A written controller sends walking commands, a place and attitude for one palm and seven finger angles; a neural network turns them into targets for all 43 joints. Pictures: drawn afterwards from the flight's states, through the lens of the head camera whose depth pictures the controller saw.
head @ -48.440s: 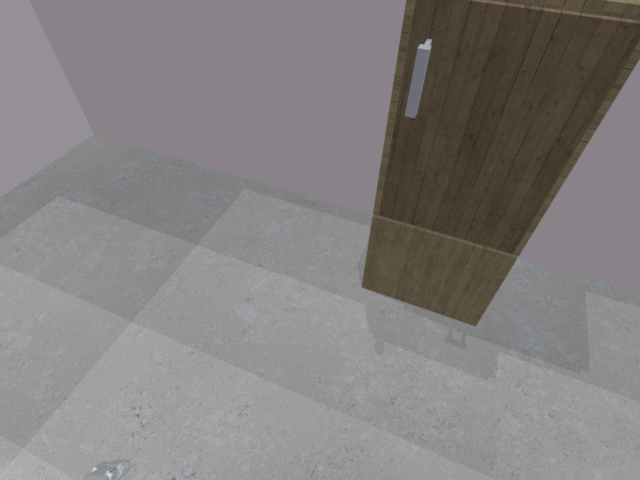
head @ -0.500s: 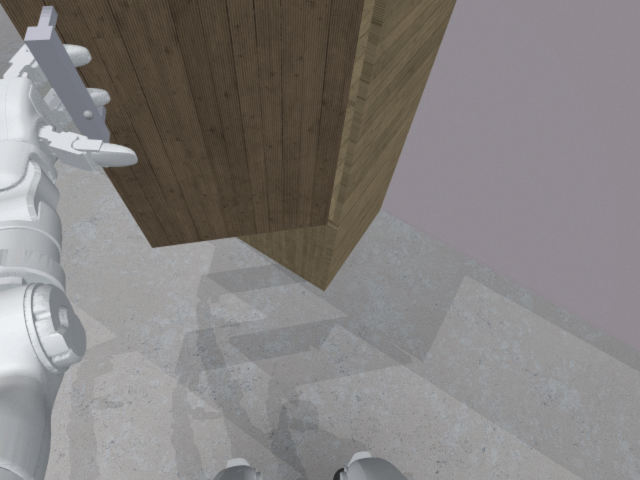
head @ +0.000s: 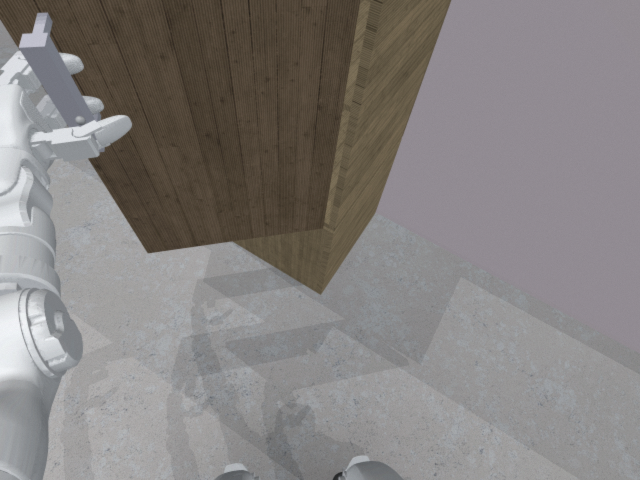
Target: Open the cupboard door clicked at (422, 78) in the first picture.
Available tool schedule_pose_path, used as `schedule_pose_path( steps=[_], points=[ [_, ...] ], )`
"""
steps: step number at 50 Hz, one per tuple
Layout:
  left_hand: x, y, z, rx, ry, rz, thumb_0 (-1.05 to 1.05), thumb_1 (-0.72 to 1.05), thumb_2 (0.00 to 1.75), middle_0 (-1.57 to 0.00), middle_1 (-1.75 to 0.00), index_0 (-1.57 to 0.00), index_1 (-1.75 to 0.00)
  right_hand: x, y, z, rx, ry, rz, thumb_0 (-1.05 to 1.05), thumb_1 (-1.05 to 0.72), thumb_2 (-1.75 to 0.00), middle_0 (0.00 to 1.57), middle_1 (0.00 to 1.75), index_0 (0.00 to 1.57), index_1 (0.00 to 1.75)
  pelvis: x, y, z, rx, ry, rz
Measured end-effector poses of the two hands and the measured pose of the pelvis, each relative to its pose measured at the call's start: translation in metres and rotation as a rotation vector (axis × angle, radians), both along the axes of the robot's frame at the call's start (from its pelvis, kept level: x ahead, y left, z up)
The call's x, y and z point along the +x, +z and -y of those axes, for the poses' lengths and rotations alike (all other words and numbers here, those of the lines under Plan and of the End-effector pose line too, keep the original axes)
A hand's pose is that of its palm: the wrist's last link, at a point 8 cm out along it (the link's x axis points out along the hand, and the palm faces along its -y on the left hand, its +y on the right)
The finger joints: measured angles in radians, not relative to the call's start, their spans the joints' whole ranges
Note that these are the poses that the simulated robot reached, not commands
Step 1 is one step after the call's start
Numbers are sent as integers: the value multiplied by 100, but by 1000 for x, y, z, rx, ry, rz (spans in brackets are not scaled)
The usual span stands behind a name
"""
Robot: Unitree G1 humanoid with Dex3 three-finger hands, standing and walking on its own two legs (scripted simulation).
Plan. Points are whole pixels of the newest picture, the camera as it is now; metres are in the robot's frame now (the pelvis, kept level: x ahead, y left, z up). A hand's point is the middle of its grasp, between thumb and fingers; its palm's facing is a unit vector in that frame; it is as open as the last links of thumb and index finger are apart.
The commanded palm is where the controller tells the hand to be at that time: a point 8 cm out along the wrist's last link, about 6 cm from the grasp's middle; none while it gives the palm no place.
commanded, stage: close the thumb around the handle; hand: left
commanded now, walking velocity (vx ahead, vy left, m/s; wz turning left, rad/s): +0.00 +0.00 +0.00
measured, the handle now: (70, 88) +0.56 +0.25 +0.13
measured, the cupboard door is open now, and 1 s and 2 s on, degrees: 44 67 85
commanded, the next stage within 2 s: pull the door open along its arc in 0.34 s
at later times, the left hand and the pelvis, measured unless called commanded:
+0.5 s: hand (83, 123) +0.50 +0.23 +0.13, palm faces +0.13 -0.99 +0.00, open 6.4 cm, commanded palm +0.47 +0.27 +0.13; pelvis -0.01 +0.00 +0.00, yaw +1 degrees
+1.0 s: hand (129, 215) +0.38 +0.16 +0.13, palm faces +0.15 -0.99 +0.07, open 6.8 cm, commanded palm +0.31 +0.23 +0.13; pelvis +0.01 +0.00 +0.02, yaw -1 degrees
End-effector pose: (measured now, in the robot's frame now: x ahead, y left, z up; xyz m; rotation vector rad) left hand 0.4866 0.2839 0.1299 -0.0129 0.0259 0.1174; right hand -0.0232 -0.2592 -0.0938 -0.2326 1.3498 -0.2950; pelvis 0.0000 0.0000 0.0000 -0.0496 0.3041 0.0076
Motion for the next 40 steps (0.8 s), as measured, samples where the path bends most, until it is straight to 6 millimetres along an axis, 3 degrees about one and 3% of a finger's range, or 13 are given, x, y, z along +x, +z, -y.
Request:
schedule_pose_path(
  steps=[10,18,29,35,40],
  points=[
    [-8,4,-3,14,-2,26,0,56,76,-36,-131,-36,-131,15,-2,-1,4,24,35,1,-90,-90,20,30,20,30,-1,0,-2,-1,7,9],
    [-10,5,5,15,-2,21,0,64,80,-30,-131,-30,-131,20,-4,0,5,38,52,1,-90,-90,20,30,20,30,-3,0,-2,0,13,14],
    [-14,4,8,19,7,25,1,66,81,-29,-133,-29,-132,11,-4,2,13,19,49,1,-90,-90,20,30,20,30,-5,0,2,6,2,19],
    [-29,4,13,22,-7,43,1,67,80,-29,-132,-27,-131,15,-3,4,26,-1,74,1,-90,-90,20,30,20,30,1,4,3,11,-13,40],
    [-53,2,21,13,-25,58,1,67,78,-29,-132,-26,-131,38,-1,4,42,-1,149,1,-90,-90,20,30,20,30,7,8,4,17,-22,72]
  ],
)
